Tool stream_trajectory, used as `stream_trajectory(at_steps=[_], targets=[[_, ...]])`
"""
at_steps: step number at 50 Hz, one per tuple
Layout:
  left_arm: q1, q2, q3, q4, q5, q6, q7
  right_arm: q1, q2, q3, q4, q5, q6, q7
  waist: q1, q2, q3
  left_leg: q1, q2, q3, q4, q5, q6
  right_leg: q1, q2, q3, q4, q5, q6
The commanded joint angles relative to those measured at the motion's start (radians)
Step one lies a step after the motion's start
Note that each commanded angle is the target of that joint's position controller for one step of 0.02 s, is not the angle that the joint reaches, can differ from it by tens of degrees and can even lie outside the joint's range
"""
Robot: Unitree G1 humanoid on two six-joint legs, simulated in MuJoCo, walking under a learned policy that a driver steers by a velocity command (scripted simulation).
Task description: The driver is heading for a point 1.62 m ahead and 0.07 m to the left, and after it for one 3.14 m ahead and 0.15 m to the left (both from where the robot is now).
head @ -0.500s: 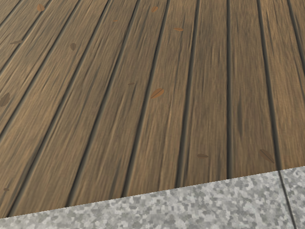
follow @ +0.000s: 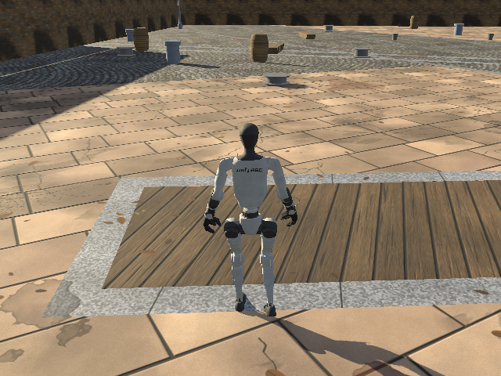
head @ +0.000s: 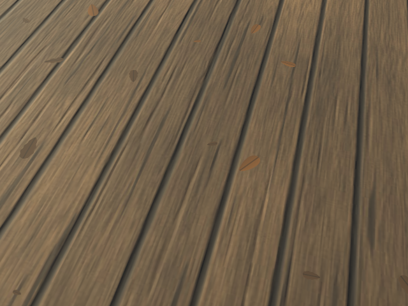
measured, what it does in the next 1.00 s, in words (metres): steps on the spot: right foot, then left foot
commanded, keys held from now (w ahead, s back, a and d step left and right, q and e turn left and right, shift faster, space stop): q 0.16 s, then no key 0.82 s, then w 0.02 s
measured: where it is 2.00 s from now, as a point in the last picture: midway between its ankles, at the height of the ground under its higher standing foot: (195, 275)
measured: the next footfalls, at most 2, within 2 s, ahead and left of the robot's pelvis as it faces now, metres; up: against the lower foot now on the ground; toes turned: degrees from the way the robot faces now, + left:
right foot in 0.34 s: +0.15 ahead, -0.15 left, +0.00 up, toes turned +13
left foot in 0.64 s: +0.06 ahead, +0.10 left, +0.00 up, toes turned +8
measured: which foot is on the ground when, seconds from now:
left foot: down 0.00-0.36, up 0.38-0.62, down 0.64-1.00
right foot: up 0.00-0.32, down 0.34-1.00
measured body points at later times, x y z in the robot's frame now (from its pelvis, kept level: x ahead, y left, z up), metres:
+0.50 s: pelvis +0.07 -0.05 +0.01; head +0.09 -0.07 +0.46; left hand +0.15 +0.24 -0.08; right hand +0.28 -0.28 -0.10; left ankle +0.04 +0.09 -0.67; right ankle +0.11 -0.16 -0.73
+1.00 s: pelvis +0.06 -0.03 +0.01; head +0.06 -0.02 +0.46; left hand +0.11 +0.25 -0.12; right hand +0.22 -0.24 -0.12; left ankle +0.02 +0.09 -0.73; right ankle +0.11 -0.16 -0.73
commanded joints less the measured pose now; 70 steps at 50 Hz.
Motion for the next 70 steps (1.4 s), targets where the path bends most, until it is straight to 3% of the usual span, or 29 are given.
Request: stream_trajectory(at_steps=[1, 4, 8, 13, 16, 17, 18, 19, 20, 21, 23, 27, 30, 32, 33, 34, 36, 49, 51, 54, 57, 59, 60, 61, 62, 64, 65, 67, 70], targets=[[0.046, 0.106, 0.034, -0.082, 0.004, 0.019, 0.016, 0.011, -0.139, -0.039, -0.082, -0.006, 0.022, -0.016, 0.032, 0.070, -0.148, 0.168, 0.257, -0.348, -0.202, 0.187, 0.195, -0.100, -0.064, 0.032, -0.076, 0.060, 0.018], [0.068, 0.074, 0.027, -0.069, 0.012, 0.020, 0.033, 0.017, -0.165, -0.052, -0.085, -0.009, 0.028, -0.030, 0.035, 0.107, -0.189, 0.142, 0.226, -0.304, -0.181, 0.289, 0.194, -0.059, -0.043, 0.017, -0.222, 0.108, 0.047], [0.009, 0.073, 0.030, -0.078, 0.005, 0.028, 0.038, 0.009, -0.173, -0.059, -0.099, 0.008, 0.056, -0.052, 0.011, 0.120, -0.214, 0.146, 0.200, -0.353, -0.179, -0.013, 0.151, -0.054, -0.035, 0.045, -0.341, 0.210, 0.061], [-0.028, 0.070, 0.031, -0.091, -0.003, 0.008, 0.022, 0.028, -0.145, -0.048, -0.097, -0.004, 0.077, -0.054, -0.027, 0.171, -0.193, 0.174, 0.214, -0.403, -0.143, -0.084, 0.138, 0.019, -0.042, 0.025, -0.506, 0.192, 0.042], [0.017, 0.057, 0.034, -0.079, -0.003, -0.010, 0.006, 0.026, -0.116, -0.030, -0.091, 0.004, 0.084, -0.050, 0.013, 0.163, -0.179, 0.173, 0.184, -0.403, -0.071, -0.015, 0.094, 0.183, -0.038, -0.006, -0.796, 0.322, -0.006], [0.024, 0.097, 0.042, -0.086, 0.014, -0.013, 0.006, 0.064, -0.088, -0.021, -0.085, 0.000, 0.081, -0.049, 0.003, 0.108, -0.177, 0.120, 0.143, -0.369, -0.013, -0.106, 0.043, 0.271, -0.132, 0.071, -0.852, 0.394, -0.042], [-0.024, 0.186, 0.059, -0.104, 0.036, -0.008, 0.011, 0.119, -0.054, -0.013, -0.091, -0.009, 0.071, -0.044, -0.070, -0.130, -0.155, 0.013, 0.012, -0.216, 0.118, -0.311, -0.020, 0.313, -0.301, 0.257, -0.877, 0.582, -0.144], [-0.006, 0.139, 0.053, -0.089, 0.052, -0.006, 0.009, 0.061, -0.096, -0.024, -0.108, -0.012, 0.058, -0.043, -0.029, -0.245, -0.140, -0.008, -0.010, -0.125, 0.225, -0.440, -0.065, 0.237, -0.397, 0.377, -0.923, 0.616, -0.264], [-0.010, 0.113, 0.045, -0.097, 0.043, -0.008, 0.008, 0.030, -0.150, -0.042, -0.106, -0.010, 0.055, -0.043, 0.001, -0.199, -0.132, -0.015, 0.013, -0.127, 0.365, -0.483, -0.094, 0.234, -0.400, 0.382, -0.929, 0.612, -0.295], [-0.015, 0.117, 0.048, -0.094, 0.027, -0.009, 0.009, 0.028, -0.153, -0.051, -0.091, -0.003, 0.061, -0.044, 0.004, -0.154, -0.123, -0.042, 0.012, -0.123, 0.456, -0.476, -0.115, 0.250, -0.366, 0.339, -0.913, 0.618, -0.278], [-0.045, 0.106, 0.043, -0.093, 0.003, -0.008, 0.011, 0.056, -0.108, -0.046, -0.064, -0.003, 0.083, -0.050, -0.006, -0.118, -0.109, -0.056, 0.035, -0.127, 0.539, -0.434, -0.149, 0.265, -0.317, 0.255, -0.882, 0.683, -0.238], [-0.045, 0.072, 0.034, -0.074, 0.004, 0.014, 0.004, 0.023, -0.010, -0.010, -0.061, 0.005, 0.085, -0.045, 0.012, -0.176, -0.135, 0.086, 0.066, -0.027, 0.263, -0.377, -0.168, 0.289, -0.220, 0.122, -0.837, 0.781, -0.204], [-0.024, 0.082, 0.035, -0.058, -0.010, 0.026, 0.003, 0.046, -0.027, -0.017, -0.038, 0.013, 0.082, -0.042, 0.003, -0.186, -0.143, 0.208, 0.059, 0.010, -0.047, -0.175, -0.147, 0.311, -0.216, 0.138, -0.805, 0.719, -0.201], [0.024, 0.070, 0.028, -0.042, -0.008, 0.012, -0.001, 0.050, -0.073, -0.022, -0.039, -0.008, 0.081, -0.044, 0.013, -0.127, -0.145, 0.349, 0.110, -0.060, -0.136, 0.015, -0.101, 0.236, -0.197, 0.143, -0.807, 0.561, -0.125], [0.041, 0.057, 0.023, -0.049, 0.014, -0.004, -0.012, 0.060, -0.137, -0.035, -0.041, -0.017, 0.084, -0.052, 0.047, 0.001, -0.166, 0.412, 0.186, -0.120, -0.058, 0.198, -0.059, 0.172, -0.144, 0.087, -0.765, 0.464, -0.081], [0.045, 0.025, 0.015, -0.043, 0.019, -0.014, -0.016, 0.050, -0.115, -0.035, -0.017, -0.016, 0.084, -0.046, 0.060, 0.123, -0.171, 0.324, 0.181, -0.119, -0.045, 0.045, -0.013, 0.212, -0.080, 0.007, -0.778, 0.339, -0.034], [-0.043, 0.059, 0.024, -0.037, 0.017, -0.010, -0.012, 0.034, -0.043, -0.016, -0.018, -0.024, 0.074, -0.038, 0.013, 0.065, -0.098, 0.217, 0.155, -0.119, -0.087, -0.135, -0.026, 0.238, -0.073, -0.009, -0.758, 0.321, -0.006], [0.002, 0.028, 0.031, 0.055, 0.004, 0.015, 0.016, 0.080, -0.026, -0.002, 0.047, -0.012, 0.036, -0.050, 0.017, 0.032, -0.033, 0.165, 0.123, -0.096, -0.078, -0.163, -0.053, 0.257, -0.073, -0.004, -0.757, 0.357, 0.000], [0.024, 0.024, 0.033, 0.082, -0.002, 0.018, 0.019, 0.117, -0.042, -0.010, 0.071, -0.006, 0.042, -0.054, 0.006, 0.053, -0.039, 0.171, 0.113, -0.102, -0.107, -0.416, -0.029, 0.229, -0.027, -0.056, -0.714, 0.152, -0.005], [-0.017, 0.012, 0.034, 0.061, -0.021, -0.008, 0.016, 0.175, -0.117, -0.031, 0.083, 0.009, 0.038, -0.056, -0.029, 0.196, 0.063, 0.161, 0.284, -0.371, -0.274, -0.801, 0.098, 0.036, 0.002, -0.113, -0.513, 0.027, -0.029], [0.003, 0.010, 0.036, 0.062, -0.041, -0.054, -0.007, 0.126, -0.108, -0.030, 0.086, 0.024, 0.014, -0.057, 0.006, 0.216, 0.110, 0.149, 0.360, -0.445, -0.300, -0.693, 0.142, 0.019, -0.067, -0.057, -0.509, 0.026, -0.098], [0.151, 0.008, 0.045, 0.135, -0.036, -0.072, -0.020, 0.038, -0.079, -0.021, 0.071, 0.034, 0.016, -0.050, 0.088, 0.160, 0.058, 0.043, 0.254, -0.281, -0.201, -0.539, 0.069, 0.326, -0.032, -0.088, -0.739, 0.186, -0.115], [0.243, 0.041, 0.057, 0.175, -0.023, -0.074, -0.022, 0.018, -0.035, -0.010, 0.062, 0.024, 0.012, -0.050, 0.115, 0.067, 0.016, -0.009, 0.177, -0.172, -0.023, -0.416, 0.022, 0.444, -0.083, 0.015, -0.795, 0.197, -0.115], [0.343, 0.140, 0.080, 0.191, -0.019, -0.078, -0.022, 0.001, 0.024, 0.004, 0.029, 0.022, 0.000, -0.054, 0.126, -0.213, -0.018, -0.167, 0.045, 0.003, 0.323, -0.365, -0.058, 0.554, -0.285, 0.392, -0.990, -0.009, -0.208], [0.359, 0.169, 0.078, 0.182, -0.005, -0.087, -0.036, -0.010, -0.034, -0.013, 0.002, 0.040, -0.018, -0.058, 0.123, -0.294, 0.005, -0.309, 0.024, -0.061, 0.529, -0.500, -0.055, 0.556, -0.431, 0.714, -1.106, -0.070, -0.322], [0.231, 0.072, 0.047, 0.143, -0.010, -0.092, -0.030, 0.043, -0.061, -0.023, 0.043, 0.045, -0.039, -0.042, 0.057, -0.111, 0.062, -0.377, 0.131, -0.098, 0.649, -0.336, -0.010, 0.526, -0.378, 0.521, -1.077, -0.041, -0.279], [0.203, 0.078, 0.045, 0.136, -0.012, -0.089, -0.029, 0.041, -0.050, -0.024, 0.054, 0.036, -0.045, -0.038, 0.047, -0.074, 0.052, -0.381, 0.156, -0.079, 0.622, -0.250, 0.002, 0.529, -0.345, 0.436, -1.088, 0.023, -0.244], [0.218, 0.033, 0.026, 0.146, -0.007, -0.079, -0.028, 0.011, -0.043, -0.029, 0.057, 0.020, -0.044, -0.025, 0.050, -0.073, 0.030, -0.334, 0.185, -0.052, 0.553, -0.138, -0.003, 0.523, -0.288, 0.289, -1.106, 0.233, -0.204], [0.277, 0.038, 0.022, 0.171, -0.009, -0.067, -0.018, -0.043, -0.010, -0.022, 0.046, 0.015, -0.035, -0.012, 0.065, -0.076, 0.021, -0.326, 0.171, 0.002, 0.430, -0.055, -0.042, 0.533, -0.250, 0.155, -1.110, 0.475, -0.208]])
